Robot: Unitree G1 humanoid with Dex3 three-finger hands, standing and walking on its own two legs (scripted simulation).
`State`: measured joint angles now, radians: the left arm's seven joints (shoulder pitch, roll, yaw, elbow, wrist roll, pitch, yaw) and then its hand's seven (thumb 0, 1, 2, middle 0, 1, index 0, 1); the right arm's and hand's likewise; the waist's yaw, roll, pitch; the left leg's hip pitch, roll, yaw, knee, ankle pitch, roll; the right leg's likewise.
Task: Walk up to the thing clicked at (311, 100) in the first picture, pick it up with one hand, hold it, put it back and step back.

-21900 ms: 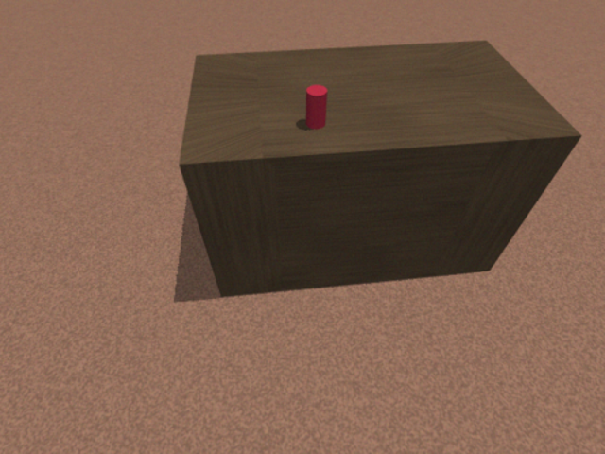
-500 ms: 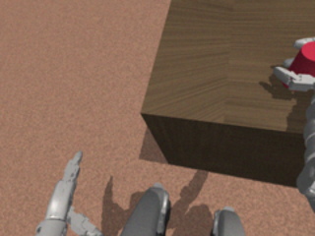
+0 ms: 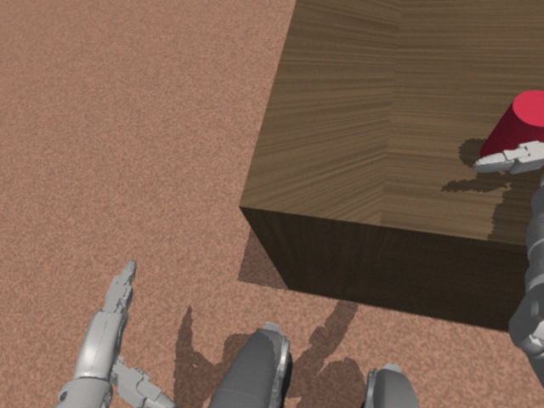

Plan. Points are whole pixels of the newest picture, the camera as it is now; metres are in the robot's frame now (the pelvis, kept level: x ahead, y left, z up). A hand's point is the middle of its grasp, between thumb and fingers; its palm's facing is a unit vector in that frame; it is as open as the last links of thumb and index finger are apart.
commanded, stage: withdraw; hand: right
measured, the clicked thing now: (517, 134) +0.51 -0.20 +0.03
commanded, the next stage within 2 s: rise in 0.18 s
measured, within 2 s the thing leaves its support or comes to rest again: neither
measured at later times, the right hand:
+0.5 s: hand out of the picture +0.49 -0.31 +0.14, palm faces +0.31 +0.92 -0.23, open 17.4 cm
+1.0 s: hand out of the picture +0.32 -0.29 +0.10, palm faces +0.29 +0.90 -0.34, open 17.2 cm
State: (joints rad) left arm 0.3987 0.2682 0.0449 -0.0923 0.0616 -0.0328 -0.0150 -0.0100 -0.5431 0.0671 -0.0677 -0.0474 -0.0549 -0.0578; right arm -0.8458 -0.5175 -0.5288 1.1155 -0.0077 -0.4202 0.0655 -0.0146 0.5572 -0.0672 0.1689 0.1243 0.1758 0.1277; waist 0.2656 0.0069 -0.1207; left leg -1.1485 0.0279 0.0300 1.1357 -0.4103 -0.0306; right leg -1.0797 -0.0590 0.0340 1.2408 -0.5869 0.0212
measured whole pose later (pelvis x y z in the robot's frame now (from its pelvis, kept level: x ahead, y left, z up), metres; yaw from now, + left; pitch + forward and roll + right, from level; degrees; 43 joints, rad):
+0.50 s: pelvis +0.01 +0.00 +0.06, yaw -1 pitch +16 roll +2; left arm 0.37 0.26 -0.02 0.14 -0.01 0.03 -0.03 -0.01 -0.53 0.06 -0.07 -0.04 -0.06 -0.05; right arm -0.89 -0.71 -0.45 1.22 -0.06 -0.08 0.11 -0.01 0.52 -0.04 0.06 0.06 0.07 0.06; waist 0.15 -0.01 -0.08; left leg -0.82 0.03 0.03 0.84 -0.31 -0.03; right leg -0.75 -0.05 0.02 0.93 -0.47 0.02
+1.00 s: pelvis +0.05 +0.00 +0.08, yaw -1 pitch +9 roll +2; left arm 0.37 0.23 0.04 0.32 -0.07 0.10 -0.01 -0.01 -0.53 0.07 -0.06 -0.05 -0.05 -0.05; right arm 0.06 -0.39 -0.26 0.28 0.07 0.05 0.00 -0.01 0.48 -0.05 0.07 0.05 0.06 0.05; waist 0.00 -0.04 -0.12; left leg -0.52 0.04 0.03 0.69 -0.32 -0.03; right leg -0.44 -0.04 0.01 0.74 -0.46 0.02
